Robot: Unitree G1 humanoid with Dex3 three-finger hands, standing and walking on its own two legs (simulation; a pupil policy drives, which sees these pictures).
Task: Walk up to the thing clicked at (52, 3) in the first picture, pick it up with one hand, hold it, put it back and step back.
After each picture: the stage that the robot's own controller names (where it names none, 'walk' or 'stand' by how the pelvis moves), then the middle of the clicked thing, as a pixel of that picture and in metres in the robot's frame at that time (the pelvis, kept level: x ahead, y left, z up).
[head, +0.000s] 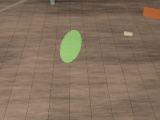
stand; (52, 0) +2.25 +0.37 -0.72
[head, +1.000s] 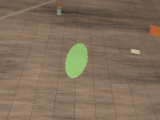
walk; (59, 10) +2.13 +0.17 -0.71
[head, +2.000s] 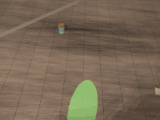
walk; (61, 28) +1.48 +0.12 -0.72
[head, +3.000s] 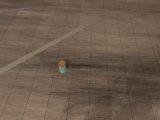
walk; (62, 66) +0.95 +0.13 -0.71
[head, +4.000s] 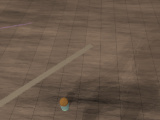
walk; (64, 104) +0.54 +0.17 -0.70
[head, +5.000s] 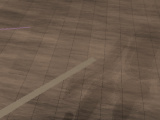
stand; out of the picture +0.35 +0.13 -0.69
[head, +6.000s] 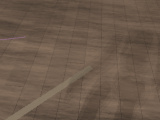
stand; out of the picture +0.30 +0.12 -0.72
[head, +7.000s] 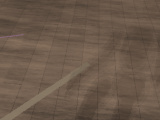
stand; out of the picture +0.31 +0.14 -0.72
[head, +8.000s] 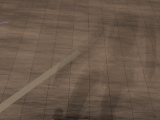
stand; out of the picture +0.32 +0.15 -0.71
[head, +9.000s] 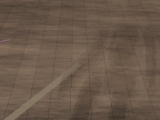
stand; out of the picture +0.30 +0.16 -0.73
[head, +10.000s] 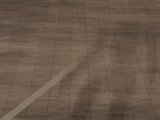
stand; out of the picture +0.30 +0.18 -0.72
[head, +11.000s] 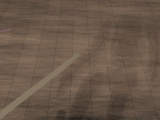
stand; out of the picture +0.34 +0.17 -0.71
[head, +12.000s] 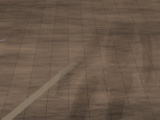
stand; out of the picture +0.30 +0.18 -0.72
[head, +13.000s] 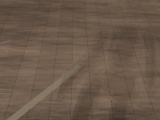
stand; out of the picture +0.29 +0.16 -0.72
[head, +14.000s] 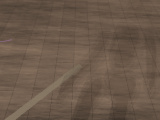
stand; out of the picture +0.30 +0.15 -0.72
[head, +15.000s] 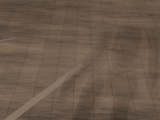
stand; out of the picture +0.30 +0.15 -0.72
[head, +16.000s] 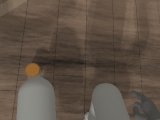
go down; (33, 72) +0.37 +0.20 -0.38
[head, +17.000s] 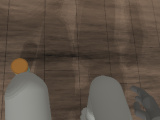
go down; (21, 68) +0.37 +0.23 -0.32
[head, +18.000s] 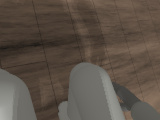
close in; out of the picture +0.34 +0.27 -0.22
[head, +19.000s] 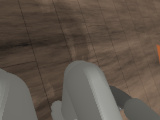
close; out of the picture +0.34 +0.28 -0.21
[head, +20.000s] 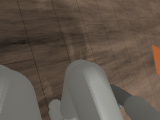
lift; out of the picture +0.30 +0.26 -0.21
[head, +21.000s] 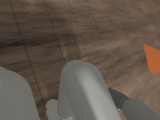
lift; out of the picture +0.30 +0.26 -0.21
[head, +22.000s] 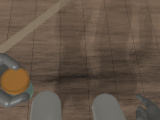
lift; (19, 86) +0.30 +0.20 +0.00
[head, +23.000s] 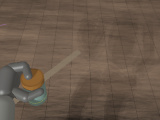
hold; (34, 87) +0.31 +0.16 +0.02
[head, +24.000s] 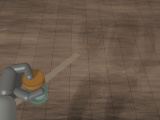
hold; (36, 88) +0.31 +0.15 +0.01
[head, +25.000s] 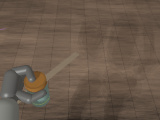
hold; (38, 89) +0.31 +0.15 +0.00
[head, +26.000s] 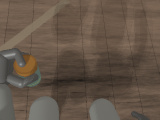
crouch; (28, 71) +0.36 +0.18 -0.07
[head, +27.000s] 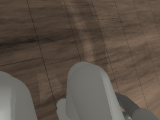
lower; out of the picture +0.37 +0.28 -0.21
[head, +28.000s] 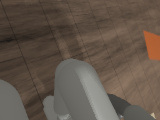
lower; out of the picture +0.39 +0.30 -0.22
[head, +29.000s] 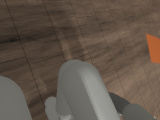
lower; out of the picture +0.38 +0.30 -0.22
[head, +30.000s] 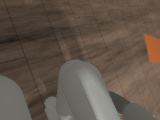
lower; out of the picture +0.38 +0.30 -0.22
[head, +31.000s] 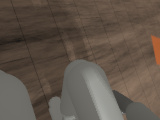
loosen; out of the picture +0.35 +0.29 -0.21
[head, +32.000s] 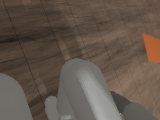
withdraw; out of the picture +0.34 +0.28 -0.22
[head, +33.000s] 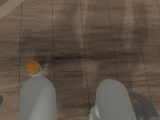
walk; (34, 69) +0.39 +0.22 -0.36
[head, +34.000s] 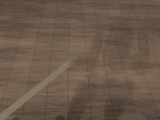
stand; out of the picture +0.32 +0.15 -0.66
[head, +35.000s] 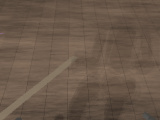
stand; out of the picture +0.33 +0.17 -0.66
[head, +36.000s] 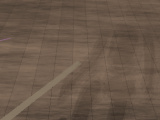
stand; out of the picture +0.34 +0.16 -0.71
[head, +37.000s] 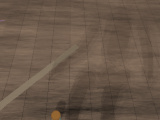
walk; (56, 117) +0.38 +0.13 -0.69
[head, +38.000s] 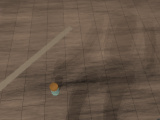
walk; (54, 89) +0.57 +0.20 -0.69
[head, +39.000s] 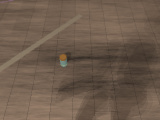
walk; (63, 60) +0.89 +0.16 -0.70
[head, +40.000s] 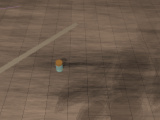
stand; (59, 65) +0.93 +0.17 -0.72
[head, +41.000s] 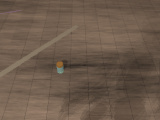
stand; (60, 67) +0.95 +0.17 -0.73
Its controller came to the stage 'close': yes
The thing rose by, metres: 0.69
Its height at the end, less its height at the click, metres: +0.00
